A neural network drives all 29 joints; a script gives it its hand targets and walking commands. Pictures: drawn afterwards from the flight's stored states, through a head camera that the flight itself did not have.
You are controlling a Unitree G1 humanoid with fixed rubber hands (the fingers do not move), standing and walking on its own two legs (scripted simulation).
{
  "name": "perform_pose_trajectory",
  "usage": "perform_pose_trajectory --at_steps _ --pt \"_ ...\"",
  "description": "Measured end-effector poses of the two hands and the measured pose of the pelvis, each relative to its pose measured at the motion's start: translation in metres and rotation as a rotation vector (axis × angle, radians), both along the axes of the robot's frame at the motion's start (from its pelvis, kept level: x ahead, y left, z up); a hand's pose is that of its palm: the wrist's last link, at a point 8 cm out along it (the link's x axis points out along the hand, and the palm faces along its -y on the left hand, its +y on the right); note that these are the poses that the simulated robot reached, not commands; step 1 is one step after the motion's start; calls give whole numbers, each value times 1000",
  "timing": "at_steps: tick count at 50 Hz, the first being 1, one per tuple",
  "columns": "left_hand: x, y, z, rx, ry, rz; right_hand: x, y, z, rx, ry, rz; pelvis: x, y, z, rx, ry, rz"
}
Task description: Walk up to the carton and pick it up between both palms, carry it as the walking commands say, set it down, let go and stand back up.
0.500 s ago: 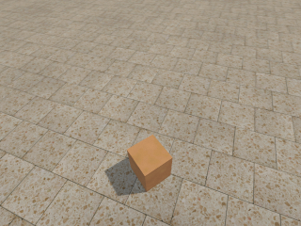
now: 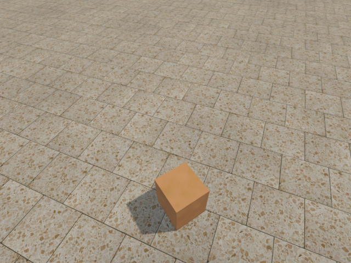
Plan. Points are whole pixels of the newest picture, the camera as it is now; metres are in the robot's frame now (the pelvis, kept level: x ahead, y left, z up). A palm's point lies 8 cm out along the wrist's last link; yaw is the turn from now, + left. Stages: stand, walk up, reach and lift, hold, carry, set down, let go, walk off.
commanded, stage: walk up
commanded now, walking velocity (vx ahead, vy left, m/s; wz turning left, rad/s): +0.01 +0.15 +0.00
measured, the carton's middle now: (181, 196) +0.60 +0.03 -0.64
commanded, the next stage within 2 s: none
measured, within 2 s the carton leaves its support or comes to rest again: neither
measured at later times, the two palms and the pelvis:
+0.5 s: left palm out of the picture +0.01 +0.32 -0.14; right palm out of the picture +0.07 -0.19 -0.11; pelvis -0.01 +0.06 +0.01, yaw -1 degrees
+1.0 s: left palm out of the picture +0.03 +0.34 -0.14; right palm out of the picture +0.05 -0.17 -0.12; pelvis -0.01 +0.08 +0.00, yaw +9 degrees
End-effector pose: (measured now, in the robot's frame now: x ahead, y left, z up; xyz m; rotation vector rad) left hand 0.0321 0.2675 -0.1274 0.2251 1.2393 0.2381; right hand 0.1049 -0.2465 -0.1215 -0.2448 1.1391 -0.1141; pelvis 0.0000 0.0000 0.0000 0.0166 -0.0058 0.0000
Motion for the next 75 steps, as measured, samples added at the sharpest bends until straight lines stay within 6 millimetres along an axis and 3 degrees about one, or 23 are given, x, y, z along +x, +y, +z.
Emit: perform_pose_trajectory --at_steps 6,10,15,23,28,33,39,47,54,59,65,70,75 --pt "-13 20 8 16 10 12 -3 24 1 30 23 19 -4 20 5 8 5 13" --pt "-16 42 -1 -8 28 10 -3 45 -3 22 9 16 -2 43 -1 -34 6 9" --pt "-14 55 -3 -42 33 17 -22 65 6 5 34 -1 -4 59 5 -51 -16 9" --pt "-18 54 -7 -68 36 5 -35 63 13 -32 31 -27 -9 63 8 -49 -29 -5" --pt "-26 44 -8 -59 48 -15 -44 53 8 -20 32 -42 -14 54 5 -24 -19 -20" --pt "-32 40 1 -42 57 -30 -50 57 0 18 38 -48 -15 51 7 -28 -18 -24" --pt "-21 49 6 -1 18 10 -61 64 -8 43 87 -20 -16 54 6 -33 -14 11" --pt "-12 69 -11 -48 -23 111 -47 79 -8 -20 139 69 -11 73 -2 -55 -11 121" --pt "9 65 -8 -130 -48 163 -59 66 24 -120 248 95 7 74 14 -90 -32 193" --pt "22 56 -9 -153 -57 209 -43 55 35 -157 281 130 26 68 19 -97 -31 245" --pt "46 43 -6 -144 -82 254 -4 37 35 -173 277 181 52 49 19 -88 -28 305" --pt "76 29 4 -100 -119 278 29 17 23 -157 281 224 75 23 15 -63 -17 346" --pt "97 4 12 -28 -124 285 72 -9 -6 -104 270 255 104 -12 4 -17 37 363"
